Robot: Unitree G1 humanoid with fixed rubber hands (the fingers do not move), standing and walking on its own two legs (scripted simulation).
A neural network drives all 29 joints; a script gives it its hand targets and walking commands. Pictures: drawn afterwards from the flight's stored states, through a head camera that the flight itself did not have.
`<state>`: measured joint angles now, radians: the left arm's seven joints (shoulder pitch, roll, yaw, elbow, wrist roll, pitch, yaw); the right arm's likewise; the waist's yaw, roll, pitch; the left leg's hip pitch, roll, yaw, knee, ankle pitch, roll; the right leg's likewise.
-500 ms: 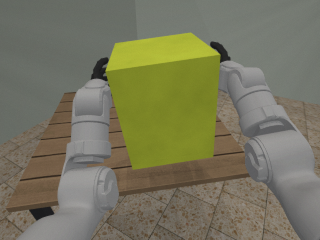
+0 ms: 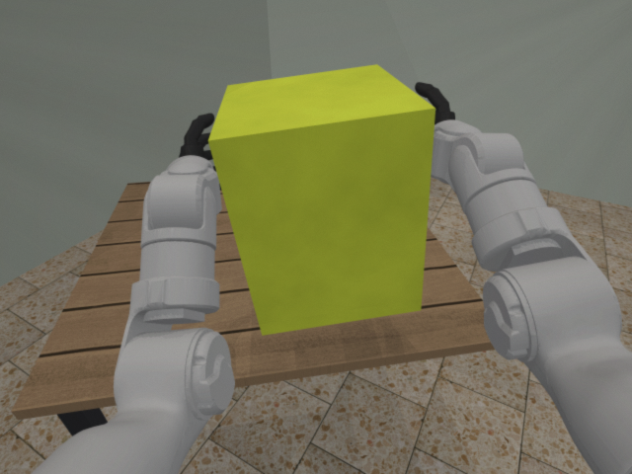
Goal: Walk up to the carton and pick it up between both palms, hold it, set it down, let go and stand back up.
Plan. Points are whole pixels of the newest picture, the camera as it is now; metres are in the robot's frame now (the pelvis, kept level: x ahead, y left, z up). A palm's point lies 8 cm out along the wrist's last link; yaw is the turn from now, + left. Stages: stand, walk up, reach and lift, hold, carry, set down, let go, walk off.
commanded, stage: hold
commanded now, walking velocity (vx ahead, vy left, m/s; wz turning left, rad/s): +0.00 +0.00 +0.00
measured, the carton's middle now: (321, 194) +0.38 +0.00 +0.24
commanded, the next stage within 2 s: none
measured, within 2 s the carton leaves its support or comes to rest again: neither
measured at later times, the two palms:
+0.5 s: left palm (196, 173) +0.36 +0.15 +0.28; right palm (437, 141) +0.38 -0.14 +0.31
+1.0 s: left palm (195, 173) +0.36 +0.15 +0.28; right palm (437, 141) +0.38 -0.14 +0.31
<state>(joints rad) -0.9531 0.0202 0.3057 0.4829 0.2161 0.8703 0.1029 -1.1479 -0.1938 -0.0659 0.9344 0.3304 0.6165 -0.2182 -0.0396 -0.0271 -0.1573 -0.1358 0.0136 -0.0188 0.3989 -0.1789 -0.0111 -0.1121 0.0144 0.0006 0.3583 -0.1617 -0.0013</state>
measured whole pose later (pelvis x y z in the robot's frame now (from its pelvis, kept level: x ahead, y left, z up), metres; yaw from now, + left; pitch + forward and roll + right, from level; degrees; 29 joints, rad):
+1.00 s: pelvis +0.00 +0.00 +0.00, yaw +0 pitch -5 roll -1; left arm -0.95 0.02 0.31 0.48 0.22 0.87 0.10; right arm -1.15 -0.19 -0.06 0.93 0.33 0.62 -0.22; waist -0.04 -0.03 -0.16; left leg -0.14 0.01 -0.02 0.40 -0.18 -0.01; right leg -0.11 0.01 0.00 0.36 -0.16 0.00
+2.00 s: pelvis +0.00 +0.00 +0.00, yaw +0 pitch -5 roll -1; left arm -0.95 0.02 0.31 0.48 0.22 0.87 0.10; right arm -1.15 -0.19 -0.06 0.93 0.33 0.62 -0.22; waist -0.04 -0.03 -0.16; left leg -0.14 0.01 -0.02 0.40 -0.18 -0.01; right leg -0.11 0.02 0.00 0.36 -0.16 0.00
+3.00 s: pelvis +0.00 +0.00 +0.00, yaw +0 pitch -5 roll -1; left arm -0.95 0.02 0.31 0.48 0.22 0.87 0.10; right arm -1.15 -0.19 -0.06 0.93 0.33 0.63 -0.22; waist -0.04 -0.03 -0.16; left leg -0.14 0.01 -0.02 0.40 -0.18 -0.01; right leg -0.11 0.02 0.00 0.36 -0.16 0.00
